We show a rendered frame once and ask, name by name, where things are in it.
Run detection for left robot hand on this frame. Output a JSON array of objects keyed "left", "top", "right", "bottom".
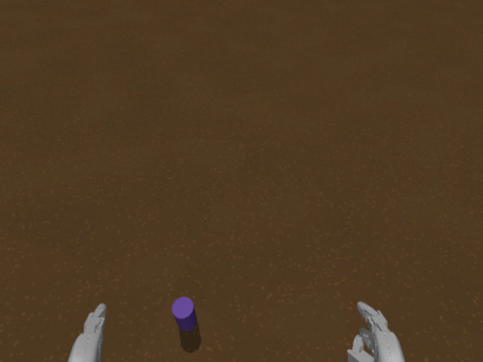
[{"left": 68, "top": 303, "right": 106, "bottom": 362}]

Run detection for can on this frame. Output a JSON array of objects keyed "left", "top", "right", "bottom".
[{"left": 172, "top": 297, "right": 197, "bottom": 331}]

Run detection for right robot hand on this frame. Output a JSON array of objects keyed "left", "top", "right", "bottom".
[{"left": 347, "top": 302, "right": 405, "bottom": 362}]

